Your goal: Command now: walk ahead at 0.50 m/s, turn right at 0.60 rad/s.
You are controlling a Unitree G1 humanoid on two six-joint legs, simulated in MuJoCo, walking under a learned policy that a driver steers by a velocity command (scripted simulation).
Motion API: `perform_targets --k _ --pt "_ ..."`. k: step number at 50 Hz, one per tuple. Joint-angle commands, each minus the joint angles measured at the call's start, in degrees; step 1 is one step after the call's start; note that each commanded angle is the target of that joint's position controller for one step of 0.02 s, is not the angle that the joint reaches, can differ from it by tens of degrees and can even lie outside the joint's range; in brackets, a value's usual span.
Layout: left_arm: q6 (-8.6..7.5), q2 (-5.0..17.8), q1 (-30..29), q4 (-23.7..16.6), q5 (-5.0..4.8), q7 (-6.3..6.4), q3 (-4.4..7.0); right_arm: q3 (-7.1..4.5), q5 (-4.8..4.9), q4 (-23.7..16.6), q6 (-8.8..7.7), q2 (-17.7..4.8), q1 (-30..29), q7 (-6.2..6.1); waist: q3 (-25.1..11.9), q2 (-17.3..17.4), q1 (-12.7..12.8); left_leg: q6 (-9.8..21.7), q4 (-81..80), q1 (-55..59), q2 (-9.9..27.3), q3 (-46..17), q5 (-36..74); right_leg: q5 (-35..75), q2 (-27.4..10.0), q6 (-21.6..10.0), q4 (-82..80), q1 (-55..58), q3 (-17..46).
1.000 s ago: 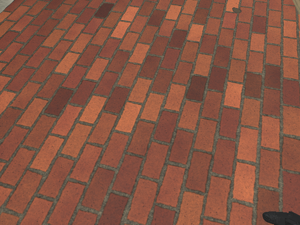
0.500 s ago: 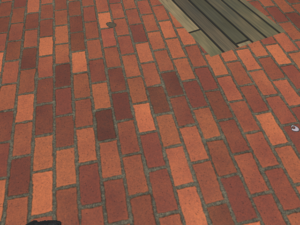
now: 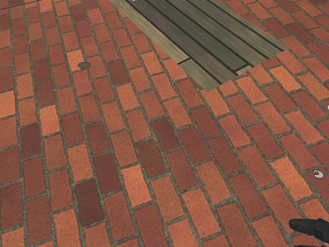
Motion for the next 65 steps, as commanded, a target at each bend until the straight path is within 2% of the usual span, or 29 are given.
perform_targets --k 1,4,5,6,7,8,9,11,14,18,26,29,30,31,32,33,35,37,42,51,54,56,57,58,59,60,61,63,65 --pt "-0.09 9.3 1.6 -2.0 -0.33 0.62 2.68 -1.53 0.45 -5.4 -1.58 -5.6 -6.3 0.7 -0.8 -7.5 -0.3 1.1 -4.6 5.7 -2.6 0.7 -0.3 11.8 -13.9 -6.6 -2.0 -1.4 12.9" --pt "0.52 8.9 0.2 -1.8 -0.01 0.77 2.73 -2.6 0.56 -4.0 -2.24 -7.3 -0.2 0.6 -2.4 -10.2 -3.7 3.9 -7.1 13.3 -3.1 2.2 -6.0 17.7 -14.4 -5.0 3.6 0.8 15.1" --pt "0.46 6.9 -0.1 -1.9 0.25 0.56 2.05 -3.42 -0.03 -2.5 -2.55 -8.7 5.6 0.28 -6.2 -9.5 -6.4 5.9 -8.6 22.7 -2.1 2.5 -4.6 22.4 -11.6 -3.5 10.1 -0.2 12.9" --pt "0.29 4.1 0.2 -2.7 1.13 0.34 0.83 -4.07 -1.04 -1.8 -2.67 -11.2 13.9 -0.09 -14.5 -5.1 -9.8 9.8 -6.4 37.7 6.4 -5.5 -6.3 16.4 -8.7 -1.5 24.5 -6.7 9.1" --pt "-0.22 0.7 8.7 -3.2 -0.41 0.32 -0.22 -5.38 -1.44 0.9 -1.93 -15.4 20.2 0.17 -21.5 13.4 -7.0 19.7 -10.6 56.7 18.2 -31.6 -18.1 -10.5 0.3 3.3 43.5 -27.5 1.8" --pt "-0.58 5.4 9.1 -1.9 -0.93 0.46 0.22 -4.36 0.59 1.1 -1.71 -10.4 20.3 0.71 -18.7 11.7 -8.0 20.0 -14.9 56.1 20.2 -40.4 -30.5 -16.7 -2.7 4.0 51.5 -35.4 3.2" --pt "-0.63 8.6 2.4 -2.3 -0.88 0.36 1.11 -3.41 0.9 0.7 -1.41 -7.0 17.6 0.52 -10.6 5.6 -9.4 17.7 -16.0 49.3 17.7 -32.3 -30.9 -11.7 -4.8 4.3 53.6 -37.8 3.1" --pt "-1.09 7.8 -5.4 -4.4 0.54 0.29 1.11 -2.59 -0.13 0.7 -0.72 -5.3 13.1 0.33 -2.6 0.3 -8.0 16.1 -17.9 36.7 13.3 -20.4 -18.5 -5.5 -8.0 4.4 49.6 -36.4 0.0" --pt "-1.18 4.6 -4.7 -4.4 0.46 -0.55 0.58 -1.93 -0.16 1.7 -0.99 -4.1 12.7 0.16 -2.5 3.4 -5.2 16.0 -20.9 30.8 9.9 -12.5 -8.4 -3.4 -10.8 4.5 41.7 -31.1 -2.6" --pt "-1.54 1.8 -10.7 -6.2 1.22 -1.12 -0.94 -2.79 0.84 3.4 -0.78 -8.0 13.9 -0.21 -1.3 2.2 -6.4 17.1 -24.2 28.3 9.8 -6.3 -3.4 3.7 -12.2 5.6 27.9 -30.3 -5.7" --pt "-2.51 3.5 -21.3 -9.0 0.24 -2.62 -0.76 -3.05 1.99 7.1 1.06 -10.6 19.8 -0.4 0.5 2.5 -8.8 13.5 -21.8 32.3 11.3 -1.9 -1.4 13.2 -9.3 3.8 10.2 -23.1 -8.0" --pt "-2.53 7.2 -10.9 -6.0 0.86 -2.22 1.39 -2.65 2.07 7.6 1.84 -10.2 19.5 -0.75 -5.4 1.2 -2.2 10.5 -8.0 30.8 8.4 1.4 13.4 11.3 -6.7 0.5 5.5 -5.1 -10.2" --pt "-2.42 10.6 -1.2 -4.3 1.47 -1.57 2.69 -1.42 1.11 6.5 1.69 -7.6 18.9 -0.78 -12.4 -1.9 2.4 8.3 6.2 22.3 5.5 3.5 6.5 11.2 -13.4 -2.5 6.9 9.9 -3.5" --pt "-1.85 16.6 4.0 -3.5 2.14 -1.15 3.96 0.64 0.45 4.7 0.78 -1.4 24.3 -0.7 -20.4 -16.5 1.2 4.1 28.2 1.0 -3.2 7.3 -22.8 4.0 -28.7 -10.7 3.5 28.6 20.4" --pt "-1.73 11.9 5.2 -3.0 1.6 -1.29 2.86 -0.28 1.61 5.5 0.05 -5.3 22.9 -0.69 -21.4 -15.2 2.7 4.2 37.1 -5.7 -3.3 -0.2 -36.2 -4.4 -30.2 -12.2 -2.5 26.6 30.3" --pt "-1.98 9.4 1.7 -2.9 1.29 -1.4 1.85 -1.54 2.88 4.4 -0.24 -9.0 18.9 -0.53 -12.6 -11.8 2.1 4.8 39.4 -9.4 -0.6 -1.1 -32.3 -5.2 -28.3 -9.7 -3.7 19.8 22.4" --pt "-2.49 5.5 -5.0 -3.0 1.53 -1.73 0.64 -1.67 2.07 3.8 0.35 -7.9 15.1 -0.7 -4.9 -8.6 -1.2 4.5 35.0 -6.9 3.2 0.6 -23.8 1.1 -23.4 -7.1 -7.2 7.5 10.4" --pt "-3.56 4.1 -8.2 -2.5 2.07 -1.93 0.49 -1.78 1.82 4.6 1.91 -6.0 17.1 -0.8 -2.9 -9.7 -4.2 3.7 32.5 -1.0 4.8 0.1 -19.0 7.3 -21.1 -6.0 -10.9 0.2 3.5" --pt "-4.89 5.5 -7.7 0.7 2.51 -1.22 1.38 -1.7 1.56 3.2 3.35 -3.5 13.7 -0.81 -0.3 -5.9 -4.8 2.3 24.7 -4.3 4.4 -1.6 -8.3 19.0 -20.7 -6.1 -14.1 -0.8 -7.3" --pt "-2.41 9.0 -1.3 5.4 0.95 -0.11 2.38 -0.43 1.41 -3.8 2.81 -1.5 -1.5 2.35 4.1 -3.9 0.3 5.7 3.8 -5.8 2.4 6.6 -2.6 27.1 -22.5 -3.4 -11.4 10.6 -17.8" --pt "-0.97 11.0 -2.0 5.4 0.54 0.5 2.9 -1.39 1.43 -5.4 3.08 -3.4 0.0 3.12 0.6 -6.7 -2.4 8.6 2.9 0.8 -1.8 11.3 -10.8 51.2 -22.8 -1.7 -2.4 14.2 -20.2" --pt "-0.05 12.2 -3.2 4.9 0.36 1.14 3.13 -3.68 1.61 -3.5 3.45 -7.3 10.9 2.64 -6.1 -7.7 -9.0 11.7 1.2 16.2 -6.2 13.0 -13.2 62.1 -21.4 0.1 13.9 11.2 -21.8" --pt "-0.27 11.6 -3.7 4.3 0.47 1.44 2.75 -5.63 1.62 -1.2 3.87 -10.8 20.5 1.6 -10.8 -5.1 -14.1 14.3 -2.4 32.8 -5.3 8.3 -10.4 52.0 -19.2 2.3 28.3 0.7 -22.1" --pt "-1.56 3.9 0.7 1.5 2.6 0.67 0.43 -6.93 1.82 -0.7 4.16 -17.2 22.6 0.44 -15.2 9.2 -9.7 23.0 -3.4 54.0 9.7 -19.0 -13.1 2.9 -10.0 6.1 49.5 -25.2 -20.9" --pt "-4.07 4.5 -1.0 0.4 1.75 -0.3 -0.26 -6.05 1.44 -2.6 3.29 -15.8 23.0 0.64 -24.5 7.1 -10.3 29.9 -12.8 61.0 17.5 -43.3 -19.4 -19.0 -3.3 6.5 59.7 -35.5 -6.8" --pt "-5.45 8.3 -7.9 -1.4 -0.62 -1.09 0.89 -4.91 1.0 -2.1 2.66 -11.9 21.8 0.85 -18.2 2.6 -12.3 26.0 -15.3 57.2 15.5 -35.1 -18.3 -14.2 -7.1 5.4 59.8 -40.9 -2.9" --pt "-6.22 7.8 -9.8 -2.4 -0.9 -1.17 0.56 -4.45 1.2 -2.1 2.24 -10.2 18.9 0.81 -11.2 0.3 -10.2 23.7 -15.6 48.5 12.9 -26.7 -14.7 -9.1 -9.5 4.5 55.0 -40.7 -3.7" --pt "-5.82 8.0 -8.8 -1.2 1.44 -0.48 1.17 -3.34 0.83 -3.7 2.07 -6.7 12.3 0.5 -5.2 -1.9 -5.3 20.8 -17.3 33.8 8.3 -16.9 -3.8 -3.6 -13.0 5.4 46.0 -33.5 -4.2" --pt "-4.4 7.1 -7.1 -1.2 2.1 -0.56 1.22 -3.35 0.5 -4.4 1.93 -6.8 10.8 0.08 -4.7 -0.4 -3.4 21.2 -19.3 27.2 6.7 -14.3 1.8 -1.5 -13.2 7.2 42.4 -29.1 -4.9"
